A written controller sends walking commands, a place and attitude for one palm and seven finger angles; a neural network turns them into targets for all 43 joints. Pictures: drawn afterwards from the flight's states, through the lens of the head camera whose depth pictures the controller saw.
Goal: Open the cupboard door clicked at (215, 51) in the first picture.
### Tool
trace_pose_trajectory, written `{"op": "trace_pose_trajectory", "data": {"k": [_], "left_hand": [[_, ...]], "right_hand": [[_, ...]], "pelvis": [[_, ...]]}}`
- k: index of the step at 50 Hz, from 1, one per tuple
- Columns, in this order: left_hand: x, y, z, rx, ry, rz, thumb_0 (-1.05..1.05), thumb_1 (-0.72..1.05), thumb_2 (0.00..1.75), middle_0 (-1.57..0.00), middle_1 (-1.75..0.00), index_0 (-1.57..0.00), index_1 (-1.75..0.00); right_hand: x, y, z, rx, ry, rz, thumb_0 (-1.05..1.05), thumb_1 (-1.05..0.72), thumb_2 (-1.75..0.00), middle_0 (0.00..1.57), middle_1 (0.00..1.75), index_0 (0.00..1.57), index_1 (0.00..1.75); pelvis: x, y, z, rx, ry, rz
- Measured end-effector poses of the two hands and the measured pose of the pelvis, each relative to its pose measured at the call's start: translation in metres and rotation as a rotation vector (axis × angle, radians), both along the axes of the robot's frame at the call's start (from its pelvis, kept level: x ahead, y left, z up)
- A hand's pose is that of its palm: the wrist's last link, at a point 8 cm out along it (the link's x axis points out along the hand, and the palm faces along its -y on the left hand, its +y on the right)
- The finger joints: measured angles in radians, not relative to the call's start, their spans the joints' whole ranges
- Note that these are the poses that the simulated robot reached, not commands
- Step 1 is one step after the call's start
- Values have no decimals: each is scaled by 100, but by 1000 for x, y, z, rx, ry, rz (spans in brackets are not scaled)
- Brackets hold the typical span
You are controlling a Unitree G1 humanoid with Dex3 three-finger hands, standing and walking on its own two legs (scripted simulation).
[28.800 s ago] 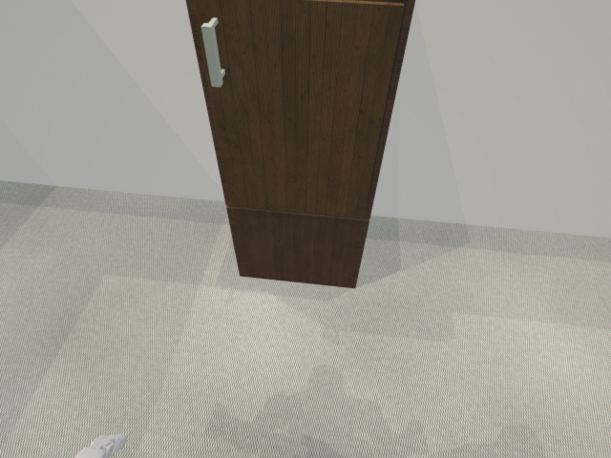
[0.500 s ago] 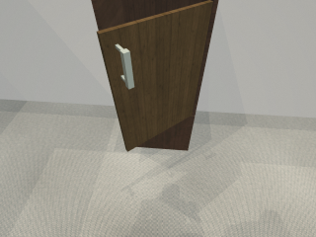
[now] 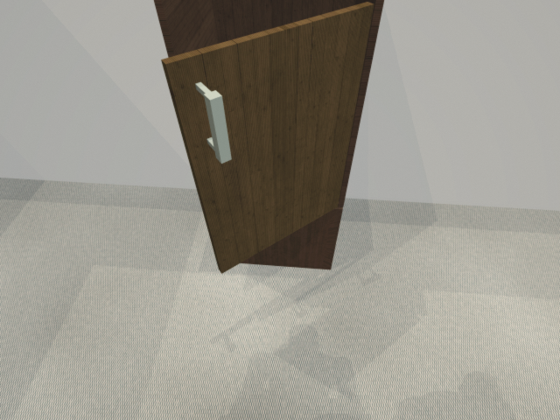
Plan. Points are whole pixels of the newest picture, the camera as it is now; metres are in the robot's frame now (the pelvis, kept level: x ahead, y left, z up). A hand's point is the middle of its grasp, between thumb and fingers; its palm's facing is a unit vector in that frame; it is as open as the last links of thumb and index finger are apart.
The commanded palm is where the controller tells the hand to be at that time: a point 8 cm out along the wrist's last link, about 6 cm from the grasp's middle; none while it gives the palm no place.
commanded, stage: look to check the result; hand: left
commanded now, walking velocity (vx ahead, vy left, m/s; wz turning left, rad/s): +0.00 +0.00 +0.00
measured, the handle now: (212, 123) +0.54 +0.14 +0.14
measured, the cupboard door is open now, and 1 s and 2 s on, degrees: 40 40 40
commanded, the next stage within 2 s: walk to a spot facing it in 0.02 s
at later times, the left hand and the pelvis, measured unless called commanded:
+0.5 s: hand out of the picture +0.01 +0.21 -0.18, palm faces -0.08 -0.97 -0.21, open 7.4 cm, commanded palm none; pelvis -0.02 +0.02 -0.01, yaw -9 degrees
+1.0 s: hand out of the picture +0.09 +0.13 -0.16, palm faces -0.38 -0.90 -0.24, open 7.4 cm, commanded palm none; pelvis -0.04 -0.02 +0.00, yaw -26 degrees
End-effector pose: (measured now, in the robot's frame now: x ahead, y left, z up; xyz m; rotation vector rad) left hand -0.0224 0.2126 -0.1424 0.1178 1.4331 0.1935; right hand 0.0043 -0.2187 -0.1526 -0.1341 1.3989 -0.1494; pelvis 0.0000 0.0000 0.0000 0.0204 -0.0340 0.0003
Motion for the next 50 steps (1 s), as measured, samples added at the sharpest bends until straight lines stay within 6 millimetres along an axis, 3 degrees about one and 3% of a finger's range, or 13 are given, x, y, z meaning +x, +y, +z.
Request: {"op": "trace_pose_trajectory", "data": {"k": [12,19,24,29,33,36,39,43,50], "left_hand": [[3,3,-3,-10,3,-12,0,91,90,-20,-30,-20,-30],[6,19,-9,-15,47,-59,0,91,90,-21,-30,-20,-30],[29,39,-9,9,31,-122,0,91,90,-21,-30,-20,-30],[70,46,6,55,-43,-217,0,91,90,-20,-30,-20,-30],[104,35,18,82,-138,-289,0,91,90,-20,-29,-19,-30],[122,20,17,107,-208,-346,0,91,90,-20,-29,-19,-30],[125,4,18,111,-219,-380,0,91,90,-20,-29,-20,-30],[123,-16,20,87,-184,-423,0,91,90,-20,-29,-20,-30],[127,-36,10,16,-144,-492,0,91,90,-21,-30,-20,-30]], "right_hand": [[-5,2,2,-14,6,-26,1,-91,-89,20,30,20,30],[-15,2,1,-48,-4,-103,1,-91,-89,20,30,20,30],[-25,1,3,-74,-34,-148,1,-91,-89,20,30,20,30],[-48,-5,3,-65,-47,-188,1,-90,-89,21,30,20,30],[-67,-19,-3,-46,-41,-226,1,-90,-89,21,30,20,30],[-76,-37,-16,-33,-55,-269,1,-90,-89,21,30,20,30],[-79,-54,-17,-39,-65,-305,1,-90,-89,21,30,20,30],[-71,-70,0,-68,-124,-350,1,-91,-89,20,30,20,30],[-52,-78,25,-125,-227,-405,1,-91,-89,20,30,19,30]], "pelvis": [[0,3,-1,-9,-2,-23],[-6,13,-6,-23,4,-83],[-13,20,-8,-9,22,-150],[-26,16,-4,-6,31,-211],[-33,3,-5,-9,35,-253],[-38,-13,-16,15,35,-284],[-43,-20,-16,3,22,-308],[-44,-25,-6,16,26,-362],[-41,-23,1,19,43,-451]]}}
